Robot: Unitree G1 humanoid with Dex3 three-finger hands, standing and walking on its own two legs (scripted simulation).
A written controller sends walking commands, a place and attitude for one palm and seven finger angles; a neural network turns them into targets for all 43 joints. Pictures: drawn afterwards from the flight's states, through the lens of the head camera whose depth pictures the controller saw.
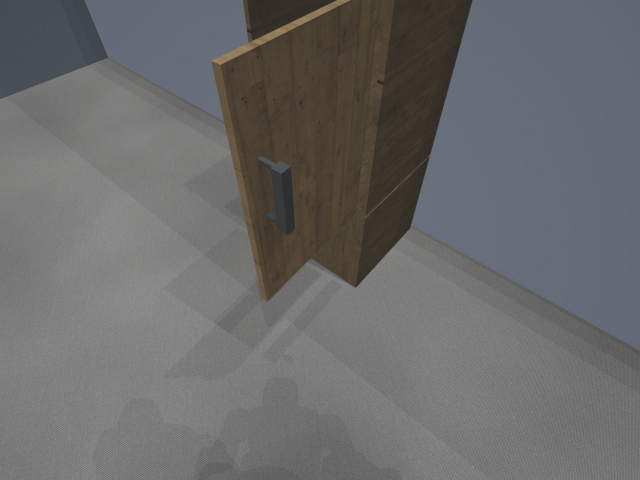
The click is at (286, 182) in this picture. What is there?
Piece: cupboard door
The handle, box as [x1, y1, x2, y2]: [258, 156, 294, 234]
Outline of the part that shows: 261,156 258,158 258,163 271,170 276,210 275,216 269,212 266,214 266,217 274,222 279,230 287,234 294,228 290,166 280,161 276,164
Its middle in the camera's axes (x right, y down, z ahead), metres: -0.08 -0.08 +0.70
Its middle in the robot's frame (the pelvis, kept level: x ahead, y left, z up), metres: +0.58 +0.12 -0.01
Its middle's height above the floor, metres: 0.77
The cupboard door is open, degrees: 92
